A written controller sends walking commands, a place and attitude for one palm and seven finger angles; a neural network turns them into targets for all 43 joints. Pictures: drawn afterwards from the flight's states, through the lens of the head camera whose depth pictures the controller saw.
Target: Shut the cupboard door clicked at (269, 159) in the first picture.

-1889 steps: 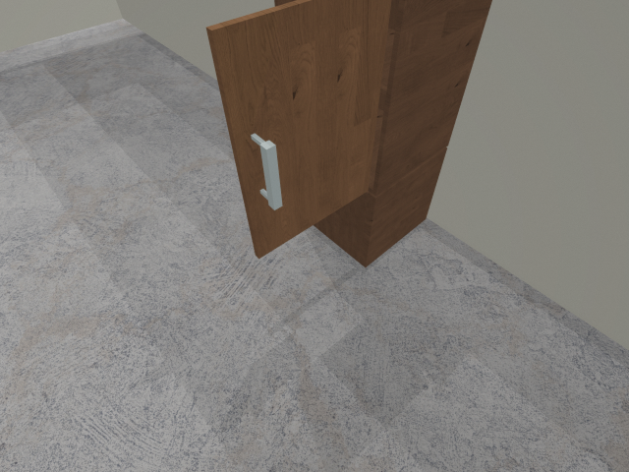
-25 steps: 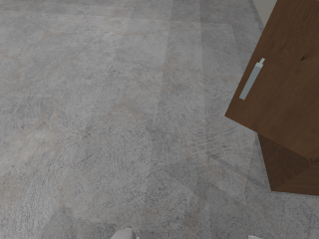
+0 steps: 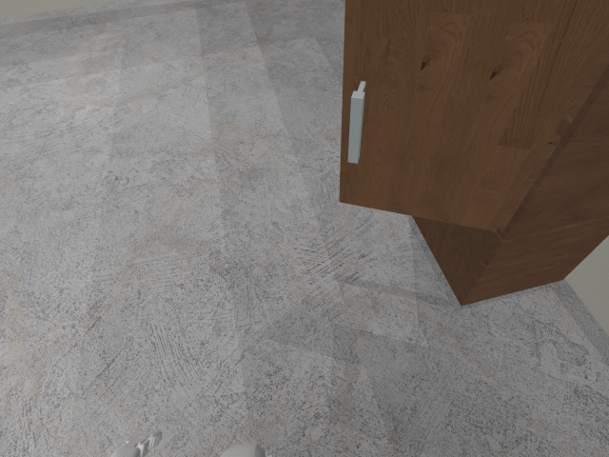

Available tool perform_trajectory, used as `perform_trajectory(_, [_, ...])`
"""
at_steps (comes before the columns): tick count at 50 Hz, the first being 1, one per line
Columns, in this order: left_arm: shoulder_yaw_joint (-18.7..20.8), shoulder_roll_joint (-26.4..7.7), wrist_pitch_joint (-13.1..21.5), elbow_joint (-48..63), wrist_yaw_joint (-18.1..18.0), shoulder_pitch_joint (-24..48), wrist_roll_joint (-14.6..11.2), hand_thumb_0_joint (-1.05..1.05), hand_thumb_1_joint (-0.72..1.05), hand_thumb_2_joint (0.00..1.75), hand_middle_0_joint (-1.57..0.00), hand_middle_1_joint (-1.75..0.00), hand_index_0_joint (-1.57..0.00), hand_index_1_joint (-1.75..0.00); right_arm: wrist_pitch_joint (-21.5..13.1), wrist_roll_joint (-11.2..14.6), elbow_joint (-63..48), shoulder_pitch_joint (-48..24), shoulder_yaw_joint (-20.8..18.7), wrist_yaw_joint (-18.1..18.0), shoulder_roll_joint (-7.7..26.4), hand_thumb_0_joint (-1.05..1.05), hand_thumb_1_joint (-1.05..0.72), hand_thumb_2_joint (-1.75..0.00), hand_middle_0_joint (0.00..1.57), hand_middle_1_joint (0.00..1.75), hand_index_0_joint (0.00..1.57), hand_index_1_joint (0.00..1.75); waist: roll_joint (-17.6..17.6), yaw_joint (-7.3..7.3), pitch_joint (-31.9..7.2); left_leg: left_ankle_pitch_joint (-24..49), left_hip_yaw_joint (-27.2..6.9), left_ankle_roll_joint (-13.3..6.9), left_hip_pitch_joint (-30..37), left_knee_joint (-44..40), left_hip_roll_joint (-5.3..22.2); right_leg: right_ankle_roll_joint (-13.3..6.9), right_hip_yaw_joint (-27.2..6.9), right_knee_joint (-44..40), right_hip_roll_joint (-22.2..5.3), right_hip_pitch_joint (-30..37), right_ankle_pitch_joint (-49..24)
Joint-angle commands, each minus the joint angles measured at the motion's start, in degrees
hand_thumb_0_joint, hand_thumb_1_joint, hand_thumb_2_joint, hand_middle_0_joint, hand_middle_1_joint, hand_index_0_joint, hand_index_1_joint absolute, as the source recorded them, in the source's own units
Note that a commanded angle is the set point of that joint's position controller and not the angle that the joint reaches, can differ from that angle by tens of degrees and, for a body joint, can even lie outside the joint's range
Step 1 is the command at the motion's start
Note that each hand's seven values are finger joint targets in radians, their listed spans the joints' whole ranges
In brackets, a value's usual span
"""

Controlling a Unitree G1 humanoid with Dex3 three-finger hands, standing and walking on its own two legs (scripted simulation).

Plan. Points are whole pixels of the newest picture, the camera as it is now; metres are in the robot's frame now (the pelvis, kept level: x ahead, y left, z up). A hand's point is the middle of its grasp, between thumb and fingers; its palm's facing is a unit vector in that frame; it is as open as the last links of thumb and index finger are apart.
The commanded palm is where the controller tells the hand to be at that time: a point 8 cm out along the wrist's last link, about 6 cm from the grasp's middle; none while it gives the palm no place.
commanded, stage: turn to face it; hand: left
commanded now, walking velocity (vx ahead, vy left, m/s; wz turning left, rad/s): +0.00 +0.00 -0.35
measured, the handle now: (357, 123) +0.75 -0.07 -0.03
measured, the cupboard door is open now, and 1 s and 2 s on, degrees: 60 60 60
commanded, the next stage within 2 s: take the last steps up to it in 0.32 s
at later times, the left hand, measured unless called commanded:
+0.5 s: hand out of the picture +0.12 +0.22 -0.16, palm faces -0.13 -0.97 -0.18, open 7.4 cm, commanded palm none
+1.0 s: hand (239, 450) +0.15 +0.12 -0.16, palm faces -0.21 -0.97 -0.15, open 7.4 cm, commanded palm none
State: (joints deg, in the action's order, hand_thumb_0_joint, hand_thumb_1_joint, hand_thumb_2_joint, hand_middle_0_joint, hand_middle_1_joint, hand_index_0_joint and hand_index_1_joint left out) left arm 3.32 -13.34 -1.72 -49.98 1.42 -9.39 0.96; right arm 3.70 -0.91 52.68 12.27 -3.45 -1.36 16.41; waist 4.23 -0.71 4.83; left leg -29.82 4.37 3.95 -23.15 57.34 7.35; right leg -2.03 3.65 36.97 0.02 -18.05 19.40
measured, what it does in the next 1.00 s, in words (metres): walks ahead: left foot, then right foot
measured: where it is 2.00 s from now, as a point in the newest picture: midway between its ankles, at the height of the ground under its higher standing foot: (360, 449)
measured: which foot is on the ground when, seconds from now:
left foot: up 0.00-0.32, down 0.34-0.76, up 0.78-1.00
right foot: down 0.00-0.34, up 0.36-0.74, down 0.76-1.00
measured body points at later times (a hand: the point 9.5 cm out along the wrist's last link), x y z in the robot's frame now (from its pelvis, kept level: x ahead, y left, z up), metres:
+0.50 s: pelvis +0.02 +0.03 +0.02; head +0.06 +0.05 +0.47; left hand +0.12 +0.27 -0.14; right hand +0.04 -0.22 -0.11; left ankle +0.04 +0.13 -0.72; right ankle -0.04 -0.10 -0.66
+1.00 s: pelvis +0.10 -0.04 +0.02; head +0.12 -0.04 +0.47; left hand +0.16 +0.17 -0.15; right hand +0.06 -0.30 -0.13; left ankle +0.19 +0.06 -0.69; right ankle +0.00 -0.13 -0.72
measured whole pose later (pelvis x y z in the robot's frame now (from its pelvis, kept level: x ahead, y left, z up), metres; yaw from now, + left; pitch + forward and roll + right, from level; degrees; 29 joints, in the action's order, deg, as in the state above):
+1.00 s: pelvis +0.10 -0.04 +0.02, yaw -13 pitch +0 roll -1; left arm 2.1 -9.1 2.0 -61.2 0.4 -17.7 1.2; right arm 0.1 -1.7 58.8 16.3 -3.1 0.7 12.1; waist -0.1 -1.7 0.9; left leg -18.0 5.7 1.9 -28.5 47.7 5.8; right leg -1.4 5.2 20.8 0.6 -2.7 18.3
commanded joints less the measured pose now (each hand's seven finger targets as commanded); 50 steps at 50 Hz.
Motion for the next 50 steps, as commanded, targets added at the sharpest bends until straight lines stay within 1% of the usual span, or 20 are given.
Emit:
perform_trajectory(1, [2.56, -10.13, 0.78, 3.01, -2.37, -1.54, 0.04, 0.00, 0.90, 0.90, -0.20, -0.30, -0.20, -0.30, -1.93, -0.12, -5.48, -2.36, -0.71, 0.08, 4.10, 0.00, -0.90, -0.90, 0.20, 0.30, 0.20, 0.30, -17.40, 1.32, -7.12, 5.98, -5.29, 0.47, -11.90, 10.53, -0.29, -8.47, -17.92, -17.57, -14.82, 10.86, -26.62])
perform_trajectory(6, [2.33, -10.07, 1.28, 1.90, -2.19, -4.13, 0.39, 0.00, 0.90, 0.90, -0.20, -0.30, -0.20, -0.30, -1.78, 0.02, -4.15, -1.76, -0.15, 0.54, 1.77, 0.00, -0.90, -0.90, 0.20, 0.30, 0.20, 0.30, -10.37, 1.67, -9.18, 7.89, -2.71, 0.89, -6.88, 0.09, -3.43, -8.60, -16.42, -16.88, -12.93, 11.56, -28.37])
perform_trajectory(10, [2.59, -10.48, 1.04, 1.04, -2.26, -4.80, 0.63, 0.00, 0.90, 0.90, -0.20, -0.30, -0.20, -0.30, -2.13, 0.25, -4.58, -2.57, 0.10, 0.25, 1.15, 0.00, -0.90, -0.90, 0.20, 0.30, 0.20, 0.30, -11.92, 2.11, -7.76, 5.79, -2.70, 0.34, -4.10, -9.21, -4.55, -9.89, -20.16, -16.70, -13.57, 10.63, -27.17])
perform_trajectory(14, [2.63, -9.68, 0.48, 0.91, -2.19, -1.68, 0.19, 0.00, 0.90, 0.90, -0.20, -0.30, -0.20, -0.30, -2.94, 0.45, -2.33, 3.22, 0.35, -0.26, 0.61, 0.00, -0.90, -0.90, 0.20, 0.30, 0.20, 0.30, -11.33, -0.94, -6.86, 16.05, -2.04, -0.75, 10.29, -26.66, -5.93, -6.21, -20.02, -13.61, -10.74, 1.75, -20.34])
perform_trajectory(15, [2.23, -7.96, 0.23, 1.02, -2.07, -1.43, -0.13, 0.00, 0.90, 0.90, -0.20, -0.30, -0.20, -0.30, -3.50, 0.38, -1.53, 5.03, 0.27, -0.46, 1.90, 0.00, -0.90, -0.90, 0.20, 0.30, 0.20, 0.30, -8.28, -1.60, -7.03, 19.43, -3.84, -1.60, 16.93, -33.18, -3.77, -3.43, -17.70, -10.58, -7.67, -3.29, -15.10])
perform_trajectory(16, [1.61, -4.75, -0.04, 1.42, -1.78, -3.23, -0.43, 0.00, 0.90, 0.90, -0.20, -0.30, -0.20, -0.30, -4.06, -0.10, -1.64, 5.91, -0.39, -0.51, 6.14, 0.00, -0.90, -0.90, 0.20, 0.30, 0.20, 0.30, 5.28, -1.15, -7.79, 22.92, -15.85, -5.04, 19.60, -37.69, 6.42, -0.04, -11.97, -2.39, -0.64, -8.47, -2.41])
perform_trajectory(17, [1.37, -3.72, -0.18, 1.93, -1.67, -3.76, -0.64, 0.00, 0.90, 0.90, -0.20, -0.30, -0.20, -0.30, -4.03, -0.69, -2.39, 6.11, -0.80, -0.90, 9.41, 0.00, -0.90, -0.90, 0.20, 0.30, 0.20, 0.30, 13.22, -1.04, -6.84, 28.65, -25.20, -11.42, 17.21, -41.56, 16.50, 2.23, -5.55, 8.51, 2.78, -10.57, 12.35])
perform_trajectory(18, [1.70, -4.95, -0.38, 1.98, -1.59, -3.04, -0.25, 0.00, 0.90, 0.90, -0.20, -0.30, -0.20, -0.30, -3.62, -1.06, -3.01, 4.91, -0.55, -1.13, 9.20, 0.00, -0.90, -0.90, 0.20, 0.30, 0.20, 0.30, 8.29, -0.96, -5.58, 26.05, -23.98, -14.61, 11.21, -42.13, 17.72, 2.09, -7.46, 16.79, 1.12, -7.88, 14.17])
perform_trajectory(21, [2.16, -4.63, -0.97, 0.06, -0.86, -2.99, 0.57, 0.00, 0.90, 0.90, -0.20, -0.30, -0.20, -0.30, -4.13, -1.12, -3.22, 0.92, 0.62, -1.63, 5.13, 0.00, -0.90, -0.90, 0.20, 0.30, 0.20, 0.30, 6.89, 0.94, -3.95, 33.83, -15.41, -13.18, 9.80, -40.54, 11.67, 3.05, -6.89, 25.01, -0.55, -9.74, 8.52])
perform_trajectory(23, [1.78, -3.46, -1.07, -0.45, -0.43, -3.20, 0.40, 0.00, 0.90, 0.90, -0.20, -0.30, -0.20, -0.30, -4.24, -1.37, -2.44, 2.29, 0.69, -1.56, 4.89, 0.00, -0.90, -0.90, 0.20, 0.30, 0.20, 0.30, 5.76, 0.46, -5.65, 29.56, -11.87, -11.99, 14.12, -40.72, 10.11, 3.44, -5.21, 22.32, -0.28, -9.98, 7.26])
perform_trajectory(31, [0.96, -2.13, 0.03, 0.32, 1.38, 3.07, 0.82, 0.00, 0.90, 0.90, -0.20, -0.30, -0.20, -0.30, -4.95, -1.52, 2.06, 9.23, -1.17, -0.68, 6.51, 0.00, -0.90, -0.90, 0.20, 0.30, 0.20, 0.30, 4.65, -3.23, -3.46, 6.76, -11.87, -11.91, 17.34, -44.96, 12.22, 2.65, -1.17, 6.54, -1.83, -9.44, 5.33])
perform_trajectory(35, [1.30, -2.06, 0.89, -2.99, 1.49, -4.22, 0.72, 0.00, 0.90, 0.90, -0.20, -0.30, -0.20, -0.30, -4.89, -1.10, 3.31, 7.17, -1.39, -0.22, 6.60, 0.00, -0.90, -0.90, 0.20, 0.30, 0.20, 0.30, 2.53, 0.54, -5.13, 5.93, -6.31, -8.92, 9.01, -38.15, 9.01, 1.79, 2.22, -10.55, 0.98, 8.31, -3.31])
perform_trajectory(36, [1.73, -3.93, 1.54, -4.58, 1.06, -7.73, 0.66, 0.00, 0.90, 0.90, -0.20, -0.30, -0.20, -0.30, -5.04, -0.76, 3.59, 6.79, -1.08, 0.15, 4.81, 0.00, -0.90, -0.90, 0.20, 0.30, 0.20, 0.30, -2.34, 2.31, -5.92, 6.74, -3.05, -6.93, 3.67, -32.15, 5.44, 0.64, -0.55, -16.53, -0.31, 16.61, -3.99])
perform_trajectory(37, [2.68, -8.30, 2.27, -6.36, 0.22, -12.78, 0.94, 0.00, 0.90, 0.90, -0.20, -0.30, -0.20, -0.30, -5.23, -0.11, 2.42, 5.55, -0.23, 0.46, 1.10, 0.00, -0.90, -0.90, 0.20, 0.30, 0.20, 0.30, -13.25, 4.78, -6.94, 1.15, 3.94, -3.93, -7.82, -20.48, -0.39, -3.31, -13.95, -22.01, -11.02, 26.17, 5.69])
perform_trajectory(38, [3.44, -12.59, 2.38, -7.60, -0.58, -16.27, 0.61, 0.00, 0.90, 0.90, -0.20, -0.30, -0.20, -0.30, -5.32, -0.38, -0.51, 0.28, 0.67, 0.81, -0.59, 0.00, -0.90, -0.90, 0.20, 0.30, 0.20, 0.30, -22.26, 7.23, -4.16, -7.56, 4.61, -2.68, -17.00, -7.30, -4.03, -9.35, -28.21, -27.31, -20.83, 25.47, 10.47])
perform_trajectory(39, [2.95, -12.08, 2.30, -7.46, -1.08, -15.98, 0.22, 0.00, 0.90, 0.90, -0.20, -0.30, -0.20, -0.30, -5.07, -0.70, -0.98, -1.97, 0.17, 1.05, 1.24, 0.00, -0.90, -0.90, 0.20, 0.30, 0.20, 0.30, -16.17, 7.04, -1.01, -4.71, -0.54, -3.40, -19.00, 0.55, -2.83, -11.80, -28.25, -29.42, -22.18, 19.88, 15.10])
perform_trajectory(40, [2.61, -9.87, 2.69, -7.03, -1.39, -12.37, 0.25, 0.00, 0.90, 0.90, -0.20, -0.30, -0.20, -0.30, -5.18, -0.68, -0.26, -0.59, -0.17, 1.21, 0.65, 0.00, -0.90, -0.90, 0.20, 0.30, 0.20, 0.30, -14.76, 4.59, 0.15, 0.08, -2.05, -3.36, -20.04, 2.60, -1.55, -11.77, -25.17, -28.75, -19.84, 18.64, 14.46])
perform_trajectory(41, [2.35, -7.65, 2.97, -7.44, -1.78, -10.95, 0.26, 0.00, 0.90, 0.90, -0.20, -0.30, -0.20, -0.30, -5.08, -0.89, 0.58, -0.70, -0.21, 1.26, 0.30, 0.00, -0.90, -0.90, 0.20, 0.30, 0.20, 0.30, -16.65, 3.88, 1.41, 2.29, -2.17, -3.17, -19.44, 3.46, -0.34, -11.12, -23.73, -28.18, -18.56, 17.15, 11.11])
perform_trajectory(44, [0.90, -4.44, 4.23, -7.13, -1.80, -8.12, 0.37, 0.00, 0.90, 0.90, -0.20, -0.30, -0.20, -0.30, -4.83, -1.07, 2.13, 1.93, -0.04, 1.88, -1.14, 0.00, -0.90, -0.90, 0.20, 0.30, 0.20, 0.30, -11.37, 0.53, 2.66, 8.34, -0.99, -2.15, -12.76, -0.14, -0.02, -9.93, -12.44, -27.10, -15.59, 10.19, -4.98])
perform_trajectory(50, [0.63, -5.08, 5.13, -10.15, -1.80, -9.97, 0.33, 0.00, 0.90, 0.90, -0.20, -0.30, -0.20, -0.30, -5.61, -0.64, 1.64, 1.44, 0.60, 2.42, -3.09, 0.00, -0.90, -0.90, 0.20, 0.30, 0.20, 0.30, -10.27, -0.03, 0.64, 14.61, 2.20, -2.64, -3.91, -17.64, -2.56, -8.65, -7.99, -24.04, -13.61, 11.69, -15.28])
